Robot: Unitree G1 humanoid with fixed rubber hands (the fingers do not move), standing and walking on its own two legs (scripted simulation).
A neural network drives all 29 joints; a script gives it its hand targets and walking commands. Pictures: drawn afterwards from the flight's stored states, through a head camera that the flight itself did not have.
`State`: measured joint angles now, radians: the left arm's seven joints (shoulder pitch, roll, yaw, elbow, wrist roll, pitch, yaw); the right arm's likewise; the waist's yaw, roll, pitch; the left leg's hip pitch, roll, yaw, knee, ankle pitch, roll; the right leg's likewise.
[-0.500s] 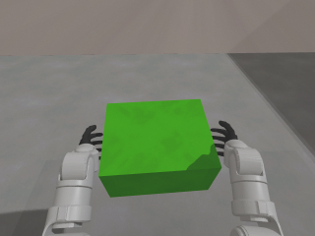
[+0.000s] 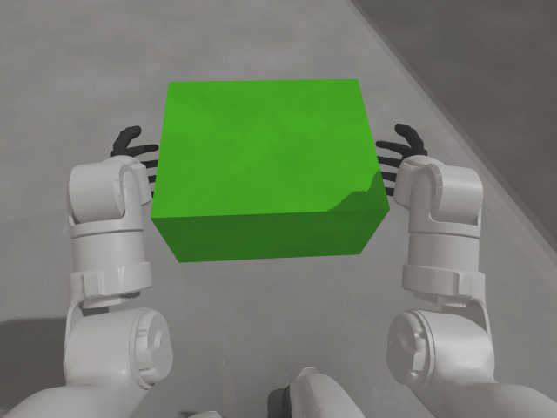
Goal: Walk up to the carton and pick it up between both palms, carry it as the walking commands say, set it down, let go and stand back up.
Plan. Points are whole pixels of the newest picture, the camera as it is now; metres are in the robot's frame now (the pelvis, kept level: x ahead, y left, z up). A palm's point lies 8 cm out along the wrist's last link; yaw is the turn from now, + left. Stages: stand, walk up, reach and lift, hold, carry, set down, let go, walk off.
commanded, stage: carry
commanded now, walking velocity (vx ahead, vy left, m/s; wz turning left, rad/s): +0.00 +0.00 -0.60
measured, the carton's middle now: (267, 171) +0.46 +0.01 +0.03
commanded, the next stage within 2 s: none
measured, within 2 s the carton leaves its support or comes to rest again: neither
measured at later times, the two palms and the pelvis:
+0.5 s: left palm (243, 161) +0.43 +0.05 +0.09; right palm (516, 231) +0.32 -0.30 +0.10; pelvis +0.01 +0.01 +0.01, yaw -17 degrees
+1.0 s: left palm (306, 154) +0.43 -0.04 +0.11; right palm out of the picture +0.22 -0.33 +0.12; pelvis +0.02 +0.03 +0.00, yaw -35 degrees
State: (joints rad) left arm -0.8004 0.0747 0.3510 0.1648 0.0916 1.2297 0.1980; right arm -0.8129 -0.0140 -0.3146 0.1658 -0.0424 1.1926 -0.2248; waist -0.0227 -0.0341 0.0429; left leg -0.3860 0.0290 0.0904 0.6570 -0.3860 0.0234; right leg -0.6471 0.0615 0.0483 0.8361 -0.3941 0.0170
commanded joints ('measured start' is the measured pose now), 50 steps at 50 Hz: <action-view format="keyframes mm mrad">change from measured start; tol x32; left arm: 1 -906 -1108 -646 -159 -540 -34 -396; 29 -428 -1098 -678 -239 -391 -39 -363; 50 -798 -1143 -622 -116 -507 -40 -426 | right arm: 1 -738 1026 528 -143 406 -7 390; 50 -779 1095 690 -174 451 -22 439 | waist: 1 -1 290 -644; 7 3 285 -713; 11 27 -328 -738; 26 27 -147 -771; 31 15 352 -779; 50 37 -75 -657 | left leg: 1 577 287 -145 -65 1221 95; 8 522 227 56 138 1054 -4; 12 -308 32 -39 447 -286 -97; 27 162 45 -76 -80 175 -59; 30 846 390 -280 -3 1623 116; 42 428 262 81 63 755 -19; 45 -170 66 31 347 -282 -139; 50 -268 38 -52 382 -187 -123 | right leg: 1 -2 -38 -109 51 9 -7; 7 221 -10 -148 -292 183 -42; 11 978 -383 306 -164 1767 -197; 17 807 -301 217 -267 1114 -174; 27 568 -194 141 -145 1080 -98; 30 -137 10 -45 140 -232 11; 42 411 -72 -111 -381 287 -24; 45 898 -433 357 -226 1516 -220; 50 829 -337 258 -311 1090 -184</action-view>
